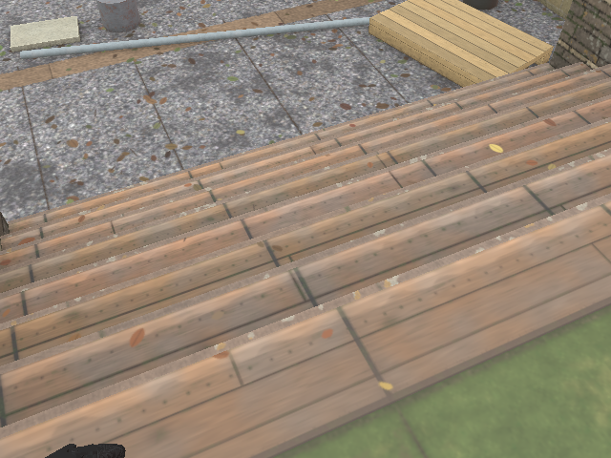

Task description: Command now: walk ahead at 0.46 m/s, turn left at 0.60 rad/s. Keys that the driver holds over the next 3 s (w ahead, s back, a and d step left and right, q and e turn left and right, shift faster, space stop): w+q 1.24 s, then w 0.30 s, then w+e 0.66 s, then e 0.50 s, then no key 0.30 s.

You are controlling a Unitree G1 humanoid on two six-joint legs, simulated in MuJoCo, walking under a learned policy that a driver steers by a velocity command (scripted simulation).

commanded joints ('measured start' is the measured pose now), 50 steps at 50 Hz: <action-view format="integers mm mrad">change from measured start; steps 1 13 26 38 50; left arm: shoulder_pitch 211 173 123 -97 183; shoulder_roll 147 151 158 74 94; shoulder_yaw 46 31 3 -18 13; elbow -3 54 -51 -110 -76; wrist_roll -3 1 -27 24 6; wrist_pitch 11 20 -14 20 32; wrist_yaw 12 37 22 17 11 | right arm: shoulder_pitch -72 -308 -70 -42 -64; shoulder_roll -142 -8 -145 -132 -141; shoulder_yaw -26 11 -41 -35 -37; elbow -111 -179 -152 -82 -94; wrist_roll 7 -12 -15 -17 -2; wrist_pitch -27 -30 -36 -25 28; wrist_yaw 0 60 63 -1 -19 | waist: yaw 131 125 0 -8 104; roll -180 -99 -44 31 -96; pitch -17 97 -93 27 53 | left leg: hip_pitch -604 -476 325 -102 -531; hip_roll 82 140 292 106 49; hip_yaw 38 191 -341 -80 22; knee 404 -39 -540 -510 564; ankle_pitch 32 515 260 483 129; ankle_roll -5 -24 288 191 -3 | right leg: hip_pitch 509 303 -392 -117 269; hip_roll -395 -268 -120 -49 -355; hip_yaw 524 -73 88 36 488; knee -250 -336 803 142 -240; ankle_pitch -335 318 -205 343 -238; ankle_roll -176 -139 -10 55 -202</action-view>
